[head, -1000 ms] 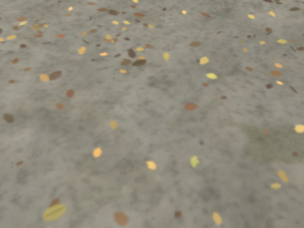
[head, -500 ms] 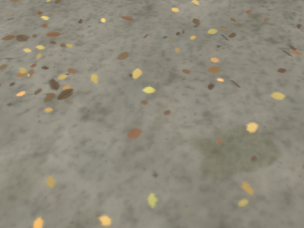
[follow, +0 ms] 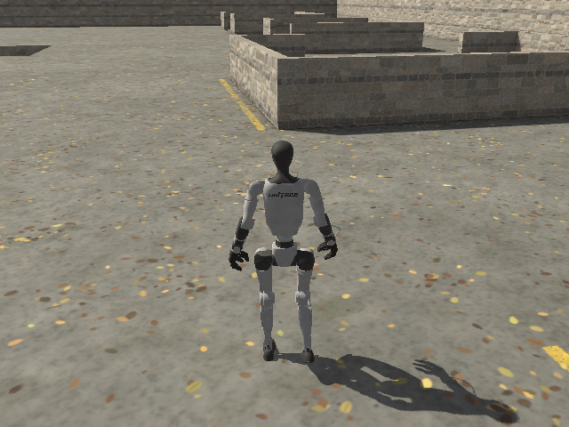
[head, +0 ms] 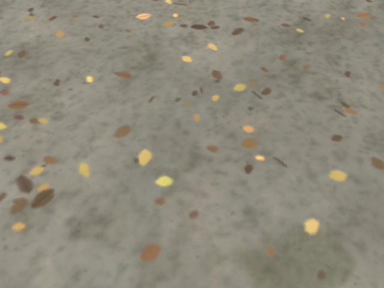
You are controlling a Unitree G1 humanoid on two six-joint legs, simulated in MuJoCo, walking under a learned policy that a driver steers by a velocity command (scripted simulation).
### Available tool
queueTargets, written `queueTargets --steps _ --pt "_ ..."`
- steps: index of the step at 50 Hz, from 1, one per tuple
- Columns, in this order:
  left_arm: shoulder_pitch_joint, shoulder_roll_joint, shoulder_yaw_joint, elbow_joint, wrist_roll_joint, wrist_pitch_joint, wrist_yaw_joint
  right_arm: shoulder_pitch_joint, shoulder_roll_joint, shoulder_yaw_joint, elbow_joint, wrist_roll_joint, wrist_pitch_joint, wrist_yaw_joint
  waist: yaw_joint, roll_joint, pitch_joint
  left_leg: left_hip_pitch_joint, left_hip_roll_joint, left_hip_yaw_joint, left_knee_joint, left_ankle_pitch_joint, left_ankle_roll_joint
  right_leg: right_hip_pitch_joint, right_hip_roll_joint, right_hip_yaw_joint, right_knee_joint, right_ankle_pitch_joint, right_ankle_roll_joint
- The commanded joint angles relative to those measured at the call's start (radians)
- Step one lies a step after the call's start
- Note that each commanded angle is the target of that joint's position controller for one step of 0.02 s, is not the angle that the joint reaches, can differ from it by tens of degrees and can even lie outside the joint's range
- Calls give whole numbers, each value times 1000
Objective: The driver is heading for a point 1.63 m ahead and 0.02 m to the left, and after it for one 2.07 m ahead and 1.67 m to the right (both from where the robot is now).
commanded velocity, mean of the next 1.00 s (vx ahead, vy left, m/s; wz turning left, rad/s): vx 0.50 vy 0.00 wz -0.02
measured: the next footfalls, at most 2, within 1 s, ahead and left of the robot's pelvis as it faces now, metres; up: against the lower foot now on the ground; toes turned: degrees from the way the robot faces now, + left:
right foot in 0.40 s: +0.38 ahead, -0.15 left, +0.00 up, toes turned -1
left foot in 0.92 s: +0.67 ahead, +0.10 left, +0.00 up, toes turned +2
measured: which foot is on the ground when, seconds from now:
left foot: down 0.00-0.42, up 0.44-0.90, down 0.92-1.00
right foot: up 0.00-0.38, down 0.40-0.94, up 0.96-1.00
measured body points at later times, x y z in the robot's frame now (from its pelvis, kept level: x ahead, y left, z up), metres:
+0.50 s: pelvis +0.27 -0.05 +0.00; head +0.30 -0.07 +0.45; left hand +0.46 +0.20 -0.08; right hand +0.30 -0.34 -0.14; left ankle +0.14 +0.09 -0.65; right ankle +0.34 -0.15 -0.73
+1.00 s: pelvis +0.55 +0.00 -0.01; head +0.58 +0.01 +0.44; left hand +0.56 +0.28 -0.14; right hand +0.73 -0.26 -0.10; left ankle +0.63 +0.09 -0.73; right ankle +0.39 -0.14 -0.66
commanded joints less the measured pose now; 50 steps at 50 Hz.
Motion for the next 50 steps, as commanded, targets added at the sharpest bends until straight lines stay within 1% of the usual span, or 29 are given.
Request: queueTargets --steps 1,3,5,9,12,14,17,18,19,20,21,22,23,24,25,26,28,30,33,36,40,43,44,45,46,47,48,49,50 --pt "-55 96 29 -101 8 -25 -2 55 -97 -19 -31 -10 -4 -5 -21 122 -27 250 268 -370 -282 -1 171 -284 -120 24 -21 94 12" --pt "-47 66 23 -98 9 -17 -2 65 -113 -23 -18 1 -8 -7 -10 128 -25 216 259 -303 -310 97 187 -274 -131 0 -86 110 29" --pt "-107 51 15 -118 15 -16 0 80 -143 -31 -3 5 -7 -13 -21 107 -5 208 258 -252 -336 170 195 -304 -140 -14 -193 183 48" --pt "-229 23 3 -140 12 -28 -9 124 -164 -34 26 15 6 -22 -63 99 13 213 216 -145 -344 219 158 -259 -121 -42 -441 403 56" --pt "-319 22 1 -163 2 -36 -22 184 -174 -34 57 21 16 -23 -98 95 32 246 232 -133 -329 206 149 -224 -96 -59 -548 471 51" --pt "-361 29 3 -181 -2 -40 -33 208 -177 -35 75 23 27 -25 -102 99 46 306 261 -146 -303 217 142 -237 -87 -54 -592 443 35" --pt "-349 56 12 -187 -1 -46 -45 206 -197 -44 90 25 44 -33 -68 114 33 387 297 -156 -230 335 117 -189 -69 -60 -641 340 -6" --pt "-290 75 22 -172 3 -48 -44 189 -208 -47 89 25 48 -35 -28 122 -2 391 286 -140 -160 477 104 -95 -45 -82 -662 319 -26" --pt "-163 111 43 -133 7 -47 -38 176 -199 -42 86 24 53 -37 40 107 -82 359 243 -101 -12 601 81 90 -20 -107 -688 337 -55" --pt "10 166 63 -94 15 -44 -28 170 -162 -25 67 9 51 -39 111 65 -218 208 196 -64 225 485 48 377 -116 -15 -641 374 -107" --pt "109 271 87 -76 28 -38 -22 279 -54 10 39 0 32 -33 87 -175 -369 -201 35 -6 622 18 -29 770 -373 423 -673 252 -265" --pt "137 196 68 -66 13 -32 -25 264 -92 5 56 10 10 -26 107 -214 -422 -347 7 -131 763 -408 -29 794 -420 660 -808 119 -303" --pt "63 150 49 -70 8 -31 -24 176 -170 -18 31 36 -1 -18 100 -137 -249 -434 69 -138 819 -358 -19 666 -386 528 -833 62 -254" --pt "-5 127 40 -78 9 -29 -22 108 -166 -17 15 39 -5 -17 75 -73 -148 -427 118 -105 783 -264 -15 518 -342 400 -856 105 -224" --pt "-60 102 32 -78 14 -30 -26 76 -154 -18 11 24 -3 -19 46 -30 -73 -397 147 -89 719 -199 -22 387 -300 314 -894 181 -210" --pt "-94 80 25 -80 22 -36 -29 89 -145 -23 16 15 7 -22 11 -45 -45 -336 175 -97 669 -149 -29 296 -266 252 -928 249 -197" --pt "-115 81 27 -69 20 -49 -33 129 -103 -16 33 12 29 -24 -24 -63 -40 -263 183 -87 628 -103 -48 207 -243 183 -978 331 -208" --pt "-101 101 33 -46 18 -59 -29 95 -92 -15 20 5 40 -30 -30 -45 -17 -290 189 -82 557 -38 -67 182 -237 125 -1007 397 -220" --pt "-63 120 37 -14 15 -54 -17 -13 -76 -9 -9 0 35 -27 -1 -23 12 -322 186 -76 364 131 -78 201 -215 56 -1024 431 -201" --pt "-15 142 41 17 7 -47 -8 -120 -57 1 -34 6 23 -15 40 -19 32 -274 153 -48 182 261 -74 214 -200 7 -1028 408 -176" --pt "54 158 46 68 -3 -29 -4 -220 -69 2 -74 16 15 4 70 -18 56 -291 132 -52 73 242 -50 335 -252 21 -986 401 -167" --pt "55 170 53 90 -6 -12 3 -212 -94 -5 -83 14 9 16 44 -33 41 -252 114 -45 26 133 -11 424 -287 35 -913 504 -141" --pt "42 178 54 92 -6 -7 5 -168 -109 -13 -73 13 7 16 15 -44 13 -176 91 -23 13 99 5 434 -280 27 -858 624 -129" --pt "24 174 52 91 -5 -1 7 -63 -136 -30 -42 10 6 12 -45 -39 -51 -22 59 10 -14 101 29 418 -242 -8 -732 772 -107" --pt "31 140 37 84 6 2 10 99 -190 -54 3 6 7 2 -109 -8 -171 236 97 -25 15 132 67 313 -187 -50 -521 742 -75" --pt "131 46 4 56 21 -14 3 226 -295 -79 20 -9 12 -5 -100 184 -341 652 353 -399 33 85 208 -58 -63 -107 -134 393 -6" --pt "139 25 -5 72 12 -34 -1 269 -251 -70 39 10 20 -3 -112 312 -418 758 442 -737 -140 -103 285 -276 40 -16 73 -178 19" --pt "52 130 22 52 -16 -51 -9 215 -192 -49 30 16 20 -3 -122 216 -282 659 411 -661 -180 -227 235 -381 -27 46 155 -159 2" --pt "-32 138 24 26 -28 -58 -10 139 -165 -40 14 11 21 -7 -101 162 -167 518 377 -534 -200 -211 201 -401 -79 14 133 -70 -11"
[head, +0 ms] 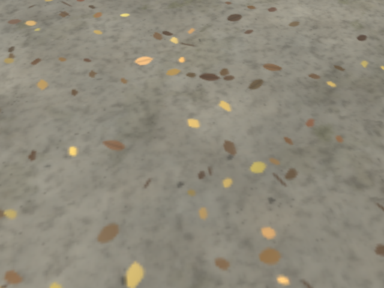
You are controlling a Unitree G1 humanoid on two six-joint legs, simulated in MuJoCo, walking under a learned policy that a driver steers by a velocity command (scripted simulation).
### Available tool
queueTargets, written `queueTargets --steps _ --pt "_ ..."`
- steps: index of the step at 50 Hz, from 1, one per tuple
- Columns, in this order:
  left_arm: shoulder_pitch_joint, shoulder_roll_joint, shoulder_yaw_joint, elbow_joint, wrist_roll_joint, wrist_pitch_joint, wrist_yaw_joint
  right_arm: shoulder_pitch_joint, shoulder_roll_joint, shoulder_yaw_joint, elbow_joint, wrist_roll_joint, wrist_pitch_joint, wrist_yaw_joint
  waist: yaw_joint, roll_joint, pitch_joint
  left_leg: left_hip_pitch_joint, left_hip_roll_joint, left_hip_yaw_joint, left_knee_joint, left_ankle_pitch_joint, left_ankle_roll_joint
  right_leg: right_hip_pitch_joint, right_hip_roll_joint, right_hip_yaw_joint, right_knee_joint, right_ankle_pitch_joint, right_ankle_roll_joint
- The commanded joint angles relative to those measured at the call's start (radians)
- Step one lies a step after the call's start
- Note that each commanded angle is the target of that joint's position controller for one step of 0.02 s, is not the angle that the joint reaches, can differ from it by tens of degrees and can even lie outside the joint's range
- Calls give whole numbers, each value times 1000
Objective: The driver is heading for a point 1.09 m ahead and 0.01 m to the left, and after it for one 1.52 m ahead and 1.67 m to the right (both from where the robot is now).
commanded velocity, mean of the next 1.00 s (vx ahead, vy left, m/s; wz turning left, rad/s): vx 0.50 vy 0.00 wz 0.00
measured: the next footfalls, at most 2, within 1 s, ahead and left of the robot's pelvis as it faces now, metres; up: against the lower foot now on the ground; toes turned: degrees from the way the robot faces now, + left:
right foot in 0.44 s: +0.42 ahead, -0.15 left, +0.00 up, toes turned -2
left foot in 0.98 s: +0.72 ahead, +0.09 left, +0.00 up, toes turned +2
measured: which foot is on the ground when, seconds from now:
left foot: down 0.00-0.46, up 0.48-0.96, down 0.98-1.00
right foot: up 0.00-0.42, down 0.44-1.00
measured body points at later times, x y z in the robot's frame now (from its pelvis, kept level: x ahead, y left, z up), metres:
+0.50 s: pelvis +0.28 -0.05 +0.00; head +0.31 -0.06 +0.45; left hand +0.48 +0.20 -0.09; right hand +0.27 -0.33 -0.14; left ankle +0.10 +0.09 -0.69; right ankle +0.38 -0.14 -0.73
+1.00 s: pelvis +0.55 -0.02 +0.00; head +0.58 -0.01 +0.45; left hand +0.52 +0.27 -0.14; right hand +0.77 -0.25 -0.09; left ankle +0.68 +0.09 -0.73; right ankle +0.38 -0.15 -0.72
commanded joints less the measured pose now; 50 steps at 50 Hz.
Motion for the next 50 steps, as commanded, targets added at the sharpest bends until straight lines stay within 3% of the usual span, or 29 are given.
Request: queueTargets --steps 1,3,6,9,12,17,20,21,22,23,24,25,26,27,28,29,30,32,35,39,43,45,47,48,49,50 --pt "-98 127 24 -116 -10 -43 -2 177 -141 -39 2 -6 3 -8 -103 86 -95 475 298 -452 -309 -145 191 -517 -97 28 221 85 -19" --pt "-69 100 28 -103 8 -24 2 118 -103 -29 -4 -19 -6 -6 -44 113 -55 319 243 -344 -366 -19 174 -399 -141 38 132 173 -8" --pt "-74 62 21 -102 15 -2 8 129 -128 -37 18 -11 -20 -9 -23 95 -32 258 230 -249 -421 108 196 -394 -150 23 42 249 22" --pt "-173 50 17 -129 21 -4 6 167 -150 -43 44 -8 -16 -22 -46 70 -6 280 211 -175 -441 167 183 -437 -149 16 -137 411 41" --pt "-277 28 7 -151 17 -14 -5 209 -164 -45 68 1 -9 -31 -82 69 14 287 182 -110 -446 165 155 -389 -118 -15 -322 551 41" --pt "-400 39 3 -196 5 -25 -30 290 -180 -52 122 12 13 -36 -116 70 46 430 243 -121 -394 161 143 -402 -91 -13 -459 528 15" --pt "-365 71 13 -194 6 -31 -40 278 -195 -61 134 15 29 -42 -76 90 20 505 273 -130 -309 304 118 -327 -67 -28 -498 417 -25" --pt "-290 93 25 -173 9 -33 -39 257 -200 -62 131 16 34 -44 -28 95 -24 503 252 -108 -220 457 101 -213 -38 -58 -521 401 -45" --pt "-140 136 50 -123 12 -33 -31 255 -178 -54 128 12 39 -46 38 76 -120 455 198 -68 -43 545 75 0 -17 -77 -528 413 -74" --pt "38 209 71 -87 22 -30 -22 269 -130 -32 104 -10 39 -48 96 -32 -274 263 136 -20 262 316 37 304 -182 107 -490 445 -137" --pt "90 283 87 -61 15 -23 -25 398 -1 6 97 -11 17 -35 30 -299 -388 -150 -55 -23 602 -334 -30 635 -390 573 -595 226 -301" --pt "88 178 60 -69 6 -23 -26 330 -106 -17 109 11 -5 -30 77 -193 -367 -268 -19 -156 716 -433 -18 611 -379 665 -692 52 -280" --pt "4 142 46 -83 11 -27 -23 228 -163 -33 74 36 -19 -26 68 -143 -216 -331 34 -143 729 -347 1 485 -347 529 -715 67 -235" --pt "-71 124 39 -97 18 -28 -22 174 -156 -32 63 34 -24 -31 40 -69 -139 -305 84 -115 689 -255 3 350 -310 423 -736 160 -214" --pt "-118 99 32 -102 24 -30 -23 154 -147 -36 60 18 -22 -35 14 -53 -83 -271 114 -110 632 -194 -4 238 -283 350 -764 258 -212" --pt "-142 77 25 -102 34 -35 -23 172 -135 -38 65 11 -14 -35 -18 -73 -73 -205 139 -119 595 -152 -7 167 -255 294 -789 328 -202" --pt "-150 70 24 -99 34 -38 -25 191 -115 -37 73 9 -3 -35 -35 -78 -69 -167 144 -117 568 -134 -14 130 -238 256 -816 361 -203" --pt "-139 88 28 -83 25 -46 -23 187 -87 -32 72 5 14 -38 -48 -64 -46 -169 152 -103 505 -102 -32 85 -234 195 -853 433 -217" --pt "-101 118 36 -55 23 -43 -10 91 -80 -30 41 -6 20 -38 -31 -38 -7 -233 156 -96 345 43 -61 89 -224 128 -886 484 -217" --pt "-49 131 37 -21 13 -35 2 -39 -53 -19 10 -1 9 -26 12 -40 21 -181 117 -56 107 238 -64 92 -180 34 -896 487 -179" --pt "23 139 40 27 5 -19 5 -146 -57 -14 -28 9 1 -8 45 -38 49 -192 94 -52 -2 236 -47 203 -225 34 -859 489 -173" --pt "29 148 45 42 2 -7 9 -164 -71 -16 -43 10 -4 3 34 -45 50 -197 88 -58 -36 174 -23 274 -258 45 -816 539 -161" --pt "13 161 51 46 1 3 13 -117 -97 -26 -35 10 -8 9 -3 -63 19 -115 64 -39 -56 99 4 314 -270 44 -748 677 -141" --pt "-10 166 52 43 0 9 15 -37 -120 -39 -13 8 -10 7 -52 -71 -28 7 33 -9 -75 85 24 309 -250 22 -656 835 -125" --pt "-15 144 43 39 5 14 16 119 -163 -64 38 5 -8 0 -121 -52 -126 227 15 7 -80 101 53 253 -197 -16 -476 908 -99" --pt "-1 102 24 15 26 14 18 299 -234 -85 75 -6 -5 -11 -177 59 -276 534 185 -186 -45 124 115 51 -134 -61 -168 653 -64"
Velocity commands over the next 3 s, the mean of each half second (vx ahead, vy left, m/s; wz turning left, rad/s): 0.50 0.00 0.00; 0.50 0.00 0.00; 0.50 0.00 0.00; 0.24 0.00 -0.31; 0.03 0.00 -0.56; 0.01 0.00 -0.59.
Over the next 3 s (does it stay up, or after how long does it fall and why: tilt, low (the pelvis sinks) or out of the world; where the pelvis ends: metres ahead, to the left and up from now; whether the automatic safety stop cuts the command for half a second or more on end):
stays up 1.06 -0.07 0.01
